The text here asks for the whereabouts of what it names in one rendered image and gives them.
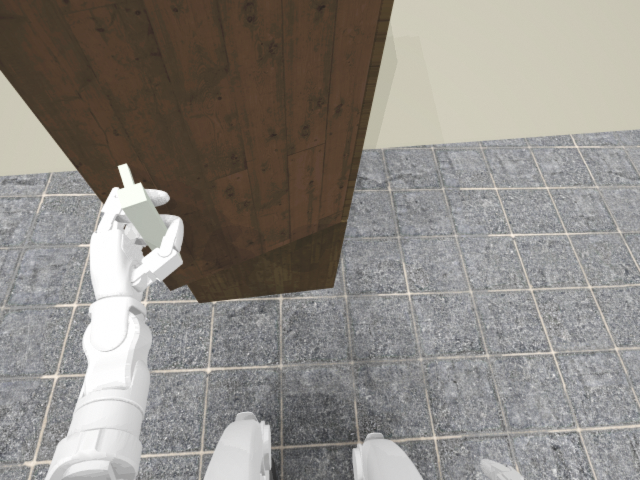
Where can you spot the robot left forearm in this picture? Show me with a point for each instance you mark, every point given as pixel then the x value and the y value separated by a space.
pixel 103 439

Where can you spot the robot left thigh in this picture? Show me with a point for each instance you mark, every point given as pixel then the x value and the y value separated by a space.
pixel 242 453

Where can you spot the right robot shin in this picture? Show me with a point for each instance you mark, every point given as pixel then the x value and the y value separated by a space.
pixel 374 436

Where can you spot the handle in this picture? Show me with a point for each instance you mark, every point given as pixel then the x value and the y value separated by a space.
pixel 140 210

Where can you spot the robot right hand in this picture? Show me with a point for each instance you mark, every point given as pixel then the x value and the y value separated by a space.
pixel 497 471

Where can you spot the robot left hand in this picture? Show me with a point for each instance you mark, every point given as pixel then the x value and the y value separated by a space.
pixel 114 251

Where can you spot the cupboard door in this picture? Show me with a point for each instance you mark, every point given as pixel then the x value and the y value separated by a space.
pixel 245 112

